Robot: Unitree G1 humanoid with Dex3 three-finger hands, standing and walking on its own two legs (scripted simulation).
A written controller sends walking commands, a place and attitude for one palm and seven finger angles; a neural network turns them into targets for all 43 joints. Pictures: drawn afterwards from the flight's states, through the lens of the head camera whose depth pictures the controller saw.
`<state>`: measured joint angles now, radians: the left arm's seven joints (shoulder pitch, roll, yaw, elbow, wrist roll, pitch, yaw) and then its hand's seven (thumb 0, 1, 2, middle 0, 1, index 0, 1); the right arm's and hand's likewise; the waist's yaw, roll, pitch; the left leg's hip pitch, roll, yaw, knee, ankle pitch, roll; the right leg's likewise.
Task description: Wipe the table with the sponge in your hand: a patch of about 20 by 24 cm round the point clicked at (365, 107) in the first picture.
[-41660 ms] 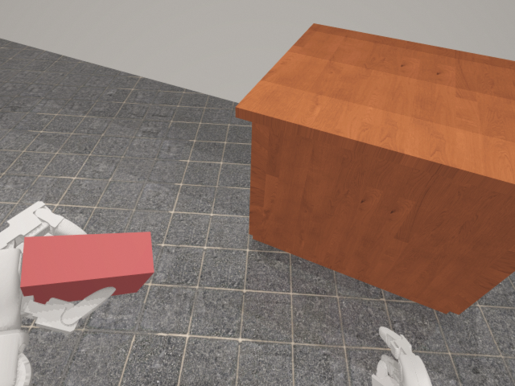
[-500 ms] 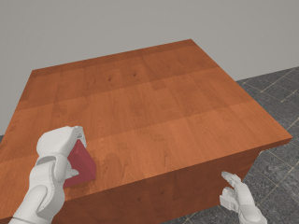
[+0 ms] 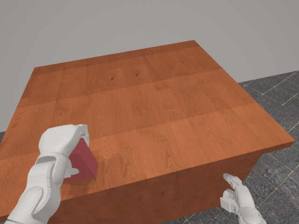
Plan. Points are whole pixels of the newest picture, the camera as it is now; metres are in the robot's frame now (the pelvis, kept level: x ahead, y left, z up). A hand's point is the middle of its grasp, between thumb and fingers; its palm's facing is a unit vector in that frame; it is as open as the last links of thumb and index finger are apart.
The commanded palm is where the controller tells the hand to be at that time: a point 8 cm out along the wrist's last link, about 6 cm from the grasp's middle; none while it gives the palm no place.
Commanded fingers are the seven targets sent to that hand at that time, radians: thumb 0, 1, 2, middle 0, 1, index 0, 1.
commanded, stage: move the sponge above the wiping area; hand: left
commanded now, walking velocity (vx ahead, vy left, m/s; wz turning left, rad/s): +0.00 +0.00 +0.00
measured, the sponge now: (73, 165) +0.23 +0.27 +0.03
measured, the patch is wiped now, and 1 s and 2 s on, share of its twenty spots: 0.00 0.00 0.05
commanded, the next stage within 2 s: lower the sponge onto the table in 0.46 s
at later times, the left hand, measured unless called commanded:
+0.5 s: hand (64, 141) +0.25 +0.28 +0.11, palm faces +0.06 -0.06 -1.00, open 9.4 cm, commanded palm +0.23 +0.27 +0.19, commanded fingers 0.00 0.10 1.30 -1.20 -1.60 -1.20 -1.60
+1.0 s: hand (58, 133) +0.26 +0.29 +0.13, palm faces +0.14 -0.05 -0.99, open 9.4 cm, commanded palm +0.22 +0.27 +0.18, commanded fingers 0.00 0.10 1.30 -1.20 -1.60 -1.20 -1.60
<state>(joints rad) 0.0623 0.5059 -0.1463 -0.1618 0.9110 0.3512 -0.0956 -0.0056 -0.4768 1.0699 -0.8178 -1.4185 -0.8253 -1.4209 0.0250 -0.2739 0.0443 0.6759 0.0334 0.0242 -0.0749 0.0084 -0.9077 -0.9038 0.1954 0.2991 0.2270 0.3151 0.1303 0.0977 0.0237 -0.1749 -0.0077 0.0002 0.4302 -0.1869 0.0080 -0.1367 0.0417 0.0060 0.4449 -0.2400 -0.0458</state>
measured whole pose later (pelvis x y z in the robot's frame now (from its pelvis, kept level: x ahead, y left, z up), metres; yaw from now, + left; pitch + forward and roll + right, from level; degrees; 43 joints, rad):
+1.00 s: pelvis +0.00 +0.00 +0.00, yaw -1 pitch -4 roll +0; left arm -0.03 0.51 -0.06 -0.10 0.91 0.44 0.00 -0.01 -0.48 1.07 -0.82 -1.42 -0.83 -1.42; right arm 0.01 -0.26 0.05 0.70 0.05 0.04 -0.05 0.01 -0.91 -0.90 0.20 0.30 0.20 0.30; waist 0.13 0.10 0.00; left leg -0.15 0.00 0.01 0.39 -0.17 0.00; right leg -0.12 0.05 0.02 0.41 -0.22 -0.05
